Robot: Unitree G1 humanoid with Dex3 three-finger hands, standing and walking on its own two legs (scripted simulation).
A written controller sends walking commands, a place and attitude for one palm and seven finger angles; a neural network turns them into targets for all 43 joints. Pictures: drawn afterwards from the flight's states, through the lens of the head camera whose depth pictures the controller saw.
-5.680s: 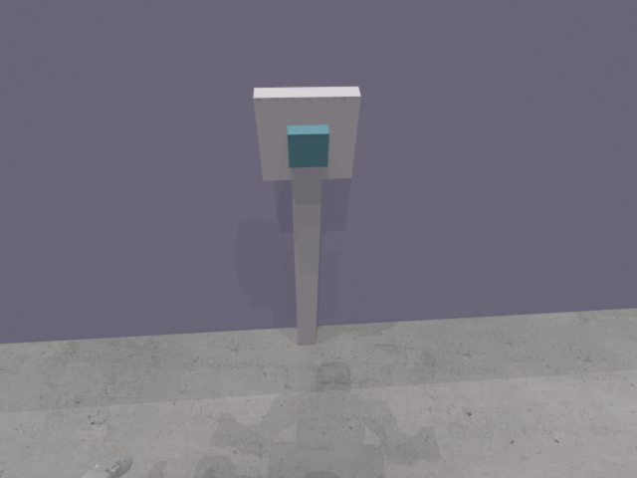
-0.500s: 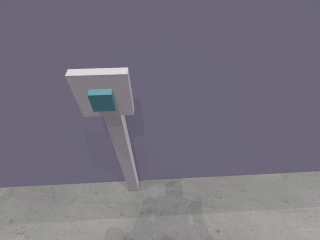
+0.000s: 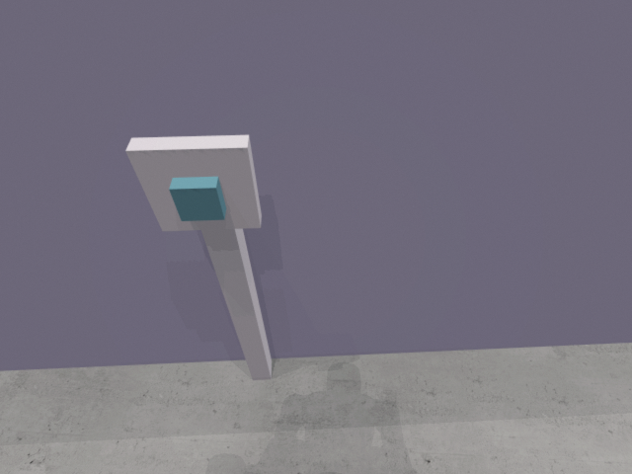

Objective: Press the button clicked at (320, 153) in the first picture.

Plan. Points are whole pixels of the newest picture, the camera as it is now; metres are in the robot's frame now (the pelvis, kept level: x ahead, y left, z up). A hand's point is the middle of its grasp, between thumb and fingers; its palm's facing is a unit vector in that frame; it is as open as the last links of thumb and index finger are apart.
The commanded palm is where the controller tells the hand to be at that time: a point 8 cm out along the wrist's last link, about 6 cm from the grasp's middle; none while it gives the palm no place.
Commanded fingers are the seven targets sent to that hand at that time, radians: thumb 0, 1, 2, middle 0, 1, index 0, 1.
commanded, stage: raise the hand and make a fist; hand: left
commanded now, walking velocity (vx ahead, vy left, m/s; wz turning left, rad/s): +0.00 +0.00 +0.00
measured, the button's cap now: (199, 197) +0.47 +0.21 +0.08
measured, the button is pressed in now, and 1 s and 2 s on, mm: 0 0 0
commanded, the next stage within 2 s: none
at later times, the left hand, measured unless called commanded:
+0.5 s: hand out of the picture +0.12 +0.16 -0.05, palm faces +0.08 -1.00 +0.05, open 5.3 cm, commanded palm +0.10 +0.24 -0.03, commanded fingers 0.00 0.90 0.90 -0.83 -0.99 -0.83 -0.99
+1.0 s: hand (114, 453) +0.14 +0.23 +0.01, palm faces +0.21 -0.98 -0.06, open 3.1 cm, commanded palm +0.11 +0.27 +0.02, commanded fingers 0.00 0.90 0.90 -1.30 -1.50 -1.30 -1.50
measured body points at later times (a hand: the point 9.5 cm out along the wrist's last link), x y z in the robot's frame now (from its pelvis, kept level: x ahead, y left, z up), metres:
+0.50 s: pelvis -0.07 +0.01 -0.07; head -0.04 +0.02 +0.38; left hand +0.11 +0.21 -0.05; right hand +0.17 -0.23 -0.10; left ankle -0.02 +0.15 -0.74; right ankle -0.07 -0.08 -0.74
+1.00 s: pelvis -0.08 +0.04 -0.06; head -0.04 +0.04 +0.39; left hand +0.12 +0.28 +0.02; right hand +0.07 -0.20 -0.14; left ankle -0.02 +0.15 -0.74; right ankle -0.07 -0.08 -0.74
